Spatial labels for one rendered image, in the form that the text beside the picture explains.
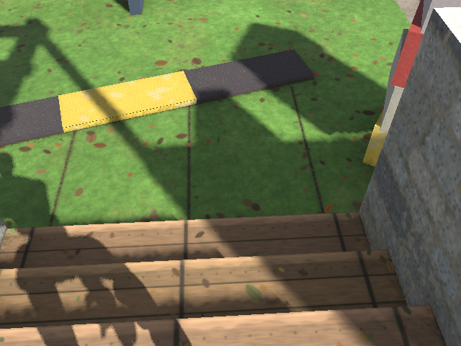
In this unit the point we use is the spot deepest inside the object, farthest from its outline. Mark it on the stairs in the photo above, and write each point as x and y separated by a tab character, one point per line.
294	280

